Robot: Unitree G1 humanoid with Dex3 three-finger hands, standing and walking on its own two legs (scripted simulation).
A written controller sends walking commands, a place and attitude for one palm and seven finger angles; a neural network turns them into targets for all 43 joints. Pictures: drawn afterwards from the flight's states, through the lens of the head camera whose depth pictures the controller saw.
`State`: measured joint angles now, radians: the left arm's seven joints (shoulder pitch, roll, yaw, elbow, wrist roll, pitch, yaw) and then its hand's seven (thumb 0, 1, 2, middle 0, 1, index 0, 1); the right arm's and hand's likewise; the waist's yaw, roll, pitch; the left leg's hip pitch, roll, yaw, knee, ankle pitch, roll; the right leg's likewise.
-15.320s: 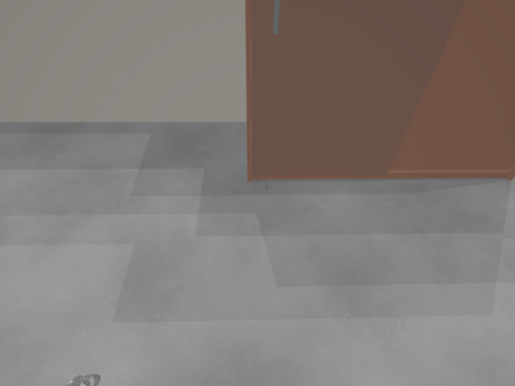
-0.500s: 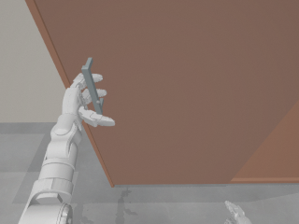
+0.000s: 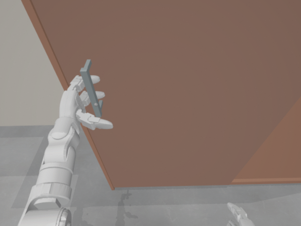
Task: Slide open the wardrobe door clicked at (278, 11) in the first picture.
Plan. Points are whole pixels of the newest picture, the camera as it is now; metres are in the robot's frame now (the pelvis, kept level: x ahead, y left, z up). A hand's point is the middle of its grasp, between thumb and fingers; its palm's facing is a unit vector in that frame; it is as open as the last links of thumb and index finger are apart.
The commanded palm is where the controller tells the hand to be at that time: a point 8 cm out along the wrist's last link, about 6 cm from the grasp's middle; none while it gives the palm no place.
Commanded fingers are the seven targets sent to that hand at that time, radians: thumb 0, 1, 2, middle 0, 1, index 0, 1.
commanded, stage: grip the handle and tug to test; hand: left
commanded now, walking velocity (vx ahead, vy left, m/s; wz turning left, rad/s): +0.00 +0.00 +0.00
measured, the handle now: (93, 90) +0.45 +0.20 +0.13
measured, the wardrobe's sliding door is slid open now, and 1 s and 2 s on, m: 0.00 0.00 0.00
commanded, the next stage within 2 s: tug the door sideways, standing still in 1.38 s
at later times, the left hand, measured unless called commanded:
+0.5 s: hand (96, 103) +0.39 +0.17 +0.14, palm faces +0.08 -1.00 +0.01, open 8.1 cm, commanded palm +0.36 +0.22 +0.14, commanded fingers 0.00 0.81 0.86 -0.44 -1.39 -0.44 -1.39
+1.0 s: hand (98, 102) +0.39 +0.17 +0.14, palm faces +0.09 -1.00 +0.00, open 5.3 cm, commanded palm +0.35 +0.21 +0.14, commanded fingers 0.00 0.90 0.90 -0.45 -1.40 -0.45 -1.40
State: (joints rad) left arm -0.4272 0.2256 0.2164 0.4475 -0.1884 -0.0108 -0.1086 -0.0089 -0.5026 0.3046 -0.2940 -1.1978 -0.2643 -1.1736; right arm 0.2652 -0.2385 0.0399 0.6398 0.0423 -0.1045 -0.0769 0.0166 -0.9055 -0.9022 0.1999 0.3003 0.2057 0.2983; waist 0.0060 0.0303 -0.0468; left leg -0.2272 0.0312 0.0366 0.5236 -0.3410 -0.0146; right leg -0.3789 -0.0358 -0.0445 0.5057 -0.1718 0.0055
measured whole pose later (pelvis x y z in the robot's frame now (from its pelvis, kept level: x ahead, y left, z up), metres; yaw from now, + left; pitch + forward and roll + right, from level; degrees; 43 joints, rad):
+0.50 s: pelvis +0.01 +0.00 +0.00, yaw +1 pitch +3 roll +0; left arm -0.42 0.20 0.19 0.40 -0.18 0.02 -0.08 0.00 0.36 0.67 -0.37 -1.31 -0.34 -1.31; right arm 0.26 -0.23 0.04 0.64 0.04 -0.09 -0.07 0.02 -0.91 -0.90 0.20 0.30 0.21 0.30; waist 0.02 0.03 -0.05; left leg -0.22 0.03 0.03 0.52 -0.35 -0.01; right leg -0.36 -0.04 -0.05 0.51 -0.19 0.01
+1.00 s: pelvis +0.01 +0.00 +0.00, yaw +1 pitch +3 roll +0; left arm -0.45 0.20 0.18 0.43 -0.16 0.02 -0.06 0.01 0.78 0.85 -0.39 -1.40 -0.38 -1.40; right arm 0.27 -0.23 0.04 0.64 0.04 -0.09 -0.07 0.02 -0.91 -0.90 0.20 0.30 0.21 0.30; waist 0.02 0.04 -0.05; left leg -0.23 0.03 0.02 0.53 -0.35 -0.01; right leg -0.37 -0.04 -0.06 0.51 -0.19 0.01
